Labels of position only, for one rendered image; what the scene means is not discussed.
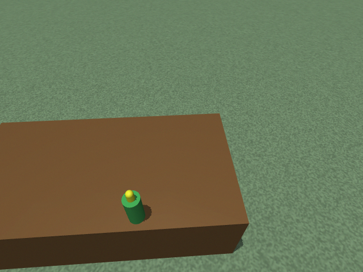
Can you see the bottle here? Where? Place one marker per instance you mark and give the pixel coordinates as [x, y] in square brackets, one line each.
[133, 206]

